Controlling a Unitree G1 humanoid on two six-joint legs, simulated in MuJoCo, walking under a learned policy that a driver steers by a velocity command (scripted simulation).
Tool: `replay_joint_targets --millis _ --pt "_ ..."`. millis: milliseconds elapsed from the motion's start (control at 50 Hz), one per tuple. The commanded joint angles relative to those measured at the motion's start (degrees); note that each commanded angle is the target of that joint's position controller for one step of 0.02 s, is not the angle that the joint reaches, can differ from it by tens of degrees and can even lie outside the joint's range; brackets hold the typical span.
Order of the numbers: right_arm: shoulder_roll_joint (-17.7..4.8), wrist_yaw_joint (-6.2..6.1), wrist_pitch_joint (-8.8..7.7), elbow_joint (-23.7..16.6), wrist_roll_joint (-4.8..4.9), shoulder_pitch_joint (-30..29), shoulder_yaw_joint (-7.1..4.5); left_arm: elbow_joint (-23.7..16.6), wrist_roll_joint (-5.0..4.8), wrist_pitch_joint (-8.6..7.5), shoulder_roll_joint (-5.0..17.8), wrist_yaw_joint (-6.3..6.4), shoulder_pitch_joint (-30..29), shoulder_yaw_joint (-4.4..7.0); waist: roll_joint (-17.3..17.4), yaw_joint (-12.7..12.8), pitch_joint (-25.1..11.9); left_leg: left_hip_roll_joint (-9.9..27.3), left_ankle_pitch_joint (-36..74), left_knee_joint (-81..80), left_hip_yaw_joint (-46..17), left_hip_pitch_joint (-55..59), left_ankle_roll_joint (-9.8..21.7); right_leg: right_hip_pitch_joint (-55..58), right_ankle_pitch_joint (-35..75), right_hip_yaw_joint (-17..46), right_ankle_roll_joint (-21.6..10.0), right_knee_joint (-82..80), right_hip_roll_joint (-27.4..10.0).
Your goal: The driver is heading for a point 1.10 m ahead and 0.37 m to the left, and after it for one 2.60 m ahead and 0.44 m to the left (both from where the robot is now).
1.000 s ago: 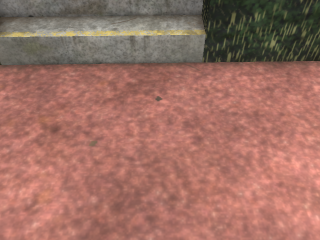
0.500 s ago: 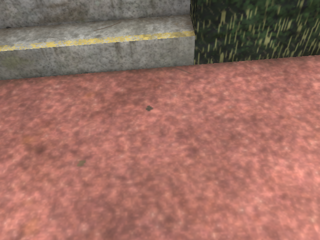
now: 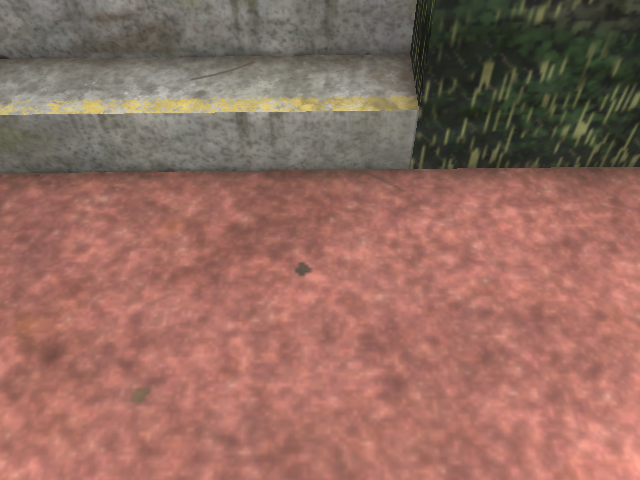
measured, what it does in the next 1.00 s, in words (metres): walks ahead, turning left: right foot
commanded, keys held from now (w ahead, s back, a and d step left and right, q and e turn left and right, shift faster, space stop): w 0.40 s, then w+q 0.60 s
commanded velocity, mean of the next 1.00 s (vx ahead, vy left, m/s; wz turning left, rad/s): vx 0.50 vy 0.00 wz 0.23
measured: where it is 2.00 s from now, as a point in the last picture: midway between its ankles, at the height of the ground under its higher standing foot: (245, 254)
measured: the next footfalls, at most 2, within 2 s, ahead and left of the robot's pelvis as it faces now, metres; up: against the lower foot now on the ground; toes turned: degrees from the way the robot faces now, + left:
right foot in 0.54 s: +0.46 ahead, -0.12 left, +0.00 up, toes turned +0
left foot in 1.10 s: +0.70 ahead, +0.12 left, +0.00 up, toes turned +26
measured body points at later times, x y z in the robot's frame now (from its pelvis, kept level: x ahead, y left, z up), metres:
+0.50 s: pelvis +0.27 -0.03 +0.02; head +0.30 -0.03 +0.47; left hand +0.48 +0.18 -0.09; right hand +0.16 -0.25 -0.12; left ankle +0.12 +0.05 -0.71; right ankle +0.42 -0.13 -0.70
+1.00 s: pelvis +0.52 -0.02 +0.02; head +0.56 -0.01 +0.47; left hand +0.40 +0.20 -0.12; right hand +0.77 -0.18 -0.09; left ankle +0.65 +0.13 -0.68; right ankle +0.42 -0.12 -0.71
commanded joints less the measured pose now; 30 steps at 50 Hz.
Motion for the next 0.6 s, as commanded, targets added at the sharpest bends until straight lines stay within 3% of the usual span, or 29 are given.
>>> replay_joint_targets --millis 20,40,60,80,120,180,240,320,440,480,500,520,540,560,580,600 --pt "-12.9 -0.26 0.40 5.4 0.87 24.8 -4.45 -4.1 -0.03 -0.43 7.2 -0.43 2.7 1.72 4.9 -8.6 -18.3 25.8 -14.0 -14.0 -49.0 42.4 14.9 -38.5 -1.2 4.6 -0.7 47.6 -0.4" --pt "-10.2 -0.08 0.27 4.1 1.67 17.1 -3.79 -6.3 0.35 -0.61 8.8 -0.57 -3.0 2.14 2.2 -5.6 -7.7 24.1 -20.4 -18.4 -40.5 32.6 12.6 -41.9 5.7 5.0 -1.3 44.4 -4.6" --pt "-7.0 0.22 -0.19 3.7 1.54 13.8 -3.08 -7.0 0.63 -0.79 8.8 -0.93 -6.6 2.29 -0.3 -4.6 -2.9 22.0 -16.9 -21.1 -35.3 24.7 10.9 -40.3 8.8 4.3 -1.5 41.3 -6.2" --pt "-5.1 0.25 -0.83 4.4 1.12 13.5 -2.48 -6.8 0.82 -0.41 7.8 -1.12 -7.3 2.34 -2.1 -2.6 -0.3 19.7 -10.3 -22.2 -30.3 19.3 8.9 -37.7 9.9 4.4 -1.2 38.5 -7.8" --pt "-3.6 -0.09 -1.94 6.5 1.13 15.4 -1.75 -6.2 1.52 1.06 4.7 -1.80 -5.4 1.79 -0.9 0.0 -0.4 16.6 -2.7 -23.8 -23.1 13.5 6.5 -32.1 10.5 4.0 0.3 33.6 -9.5" --pt "-5.8 -0.11 -3.04 8.7 1.44 19.3 -2.01 -7.7 1.61 2.04 4.2 -2.38 -9.5 1.79 0.8 0.2 0.6 14.6 3.2 -25.7 -17.3 12.6 5.8 -35.2 14.2 1.7 1.8 28.1 -11.1" --pt "-6.2 -0.01 -2.85 9.8 1.60 22.8 -1.80 -10.4 1.30 2.34 5.0 -2.53 -18.4 1.86 1.2 -1.8 2.1 13.0 8.0 -26.6 -14.2 15.7 4.0 -41.4 21.4 -0.4 3.1 20.2 -12.3" --pt "-6.0 -0.27 -2.68 11.2 1.59 27.5 -1.33 -12.8 0.64 2.21 4.3 -2.69 -27.0 1.36 2.5 -4.7 1.7 12.0 15.1 -25.2 -11.4 20.8 1.4 -41.9 28.0 -2.7 3.8 8.7 -10.9" --pt "-6.6 -1.30 -2.13 13.2 0.50 32.0 -1.09 -15.8 0.62 1.57 4.9 -2.55 -35.5 1.32 3.4 -6.8 2.5 15.4 24.8 -19.8 -13.2 32.4 3.0 -42.8 23.8 -3.2 2.4 -0.4 -8.2" --pt "-7.7 -1.67 -1.96 13.0 0.28 29.9 -1.40 -15.7 0.51 0.85 5.8 -2.34 -33.0 1.66 3.7 -4.4 1.7 16.2 32.7 -15.6 -13.7 33.2 2.7 -37.7 19.2 -2.9 1.1 -3.6 -6.7" --pt "-8.4 -1.72 -1.95 12.7 0.34 28.3 -1.58 -14.3 0.50 0.41 6.5 -1.99 -28.3 2.09 4.1 -2.1 -0.4 15.7 39.5 -11.1 -13.4 32.0 1.9 -30.7 17.1 -3.3 0.2 -5.6 -4.9" --pt "-8.8 -1.47 -1.89 12.5 0.69 27.0 -1.66 -11.5 0.65 -0.19 7.7 -1.47 -19.8 2.81 3.1 1.5 -4.7 13.9 41.7 -2.5 -12.3 29.6 0.9 -19.8 18.8 -3.9 -0.9 -9.4 -3.5" --pt "-8.1 -1.19 -2.12 11.6 1.37 26.0 -1.39 -8.8 1.79 -0.89 10.8 -0.69 -9.6 3.99 1.4 5.5 -10.8 11.4 31.2 9.6 -11.0 20.0 -0.2 -3.9 19.6 0.9 -2.9 -10.0 -8.5" --pt "-2.7 -0.88 -2.21 9.2 3.44 28.7 -0.15 -8.5 3.53 -1.12 16.7 -0.04 -2.2 5.49 -8.0 5.8 -20.2 4.6 3.7 29.5 -6.7 2.5 -2.6 13.4 12.7 22.2 -7.1 -11.7 -26.0" --pt "-4.7 -1.32 -1.70 10.1 3.31 32.1 -1.16 -8.5 2.15 -0.10 16.4 -0.74 -3.9 5.73 -11.7 3.7 -23.8 0.2 -22.2 40.7 -8.4 -6.3 -2.5 14.3 11.9 37.7 -10.9 -18.0 -32.2" --pt "-7.6 -1.48 -1.13 9.7 2.00 28.0 -2.19 -9.5 1.02 0.27 12.1 -1.05 -9.9 4.83 -5.2 1.3 -14.6 4.4 -17.5 42.9 -10.8 -9.2 -2.1 5.9 7.8 30.6 -9.3 -19.8 -29.5"
Velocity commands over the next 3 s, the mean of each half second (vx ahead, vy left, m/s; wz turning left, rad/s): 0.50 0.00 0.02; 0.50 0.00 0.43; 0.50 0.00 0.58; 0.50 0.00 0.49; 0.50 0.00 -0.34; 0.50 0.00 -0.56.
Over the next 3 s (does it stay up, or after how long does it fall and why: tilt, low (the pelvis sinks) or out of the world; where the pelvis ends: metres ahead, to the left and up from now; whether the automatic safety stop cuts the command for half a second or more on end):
stays up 1.12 0.42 0.03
